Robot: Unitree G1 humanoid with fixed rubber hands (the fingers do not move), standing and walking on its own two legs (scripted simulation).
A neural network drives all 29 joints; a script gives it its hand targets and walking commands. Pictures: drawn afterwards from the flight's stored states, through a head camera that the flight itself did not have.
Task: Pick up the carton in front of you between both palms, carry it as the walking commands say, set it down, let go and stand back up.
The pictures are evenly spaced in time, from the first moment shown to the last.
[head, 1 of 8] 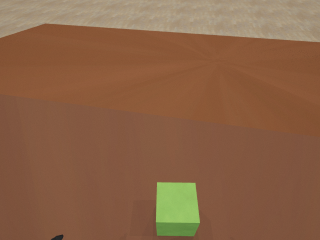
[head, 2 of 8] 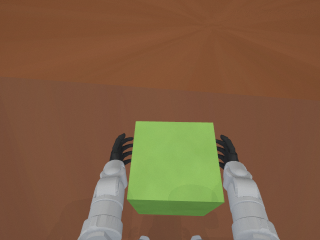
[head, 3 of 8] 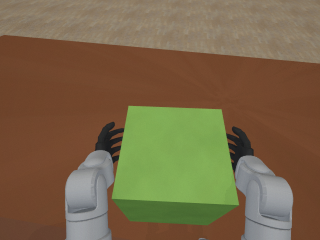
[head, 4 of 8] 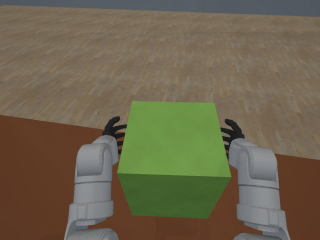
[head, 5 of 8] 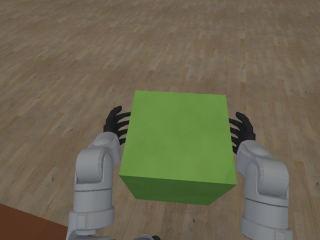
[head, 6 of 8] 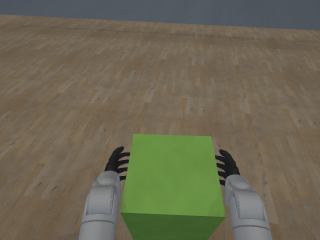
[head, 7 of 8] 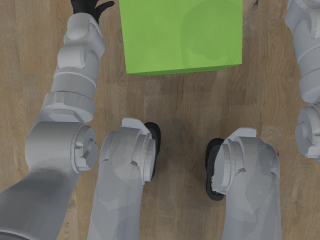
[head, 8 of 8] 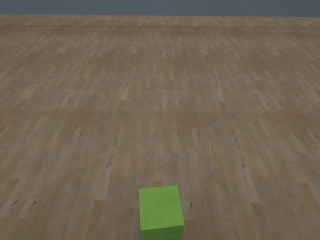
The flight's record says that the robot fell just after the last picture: no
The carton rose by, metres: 0.69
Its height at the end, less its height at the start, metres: -0.44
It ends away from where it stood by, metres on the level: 5.46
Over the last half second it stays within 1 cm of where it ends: yes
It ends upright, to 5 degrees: yes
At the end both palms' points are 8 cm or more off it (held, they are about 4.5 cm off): yes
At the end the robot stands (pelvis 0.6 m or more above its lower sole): yes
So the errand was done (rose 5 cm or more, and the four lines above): yes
